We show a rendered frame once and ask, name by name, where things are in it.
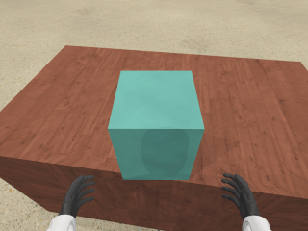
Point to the carton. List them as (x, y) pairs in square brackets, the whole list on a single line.
[(156, 125)]

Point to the pedestal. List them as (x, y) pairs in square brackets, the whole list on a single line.
[(255, 117)]

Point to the robot right forearm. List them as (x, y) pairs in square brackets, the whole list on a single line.
[(255, 223)]

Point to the robot right hand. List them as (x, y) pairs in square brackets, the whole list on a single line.
[(244, 199)]

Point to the robot left forearm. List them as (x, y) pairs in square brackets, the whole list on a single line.
[(62, 223)]

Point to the robot left hand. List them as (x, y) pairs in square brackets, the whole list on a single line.
[(72, 201)]

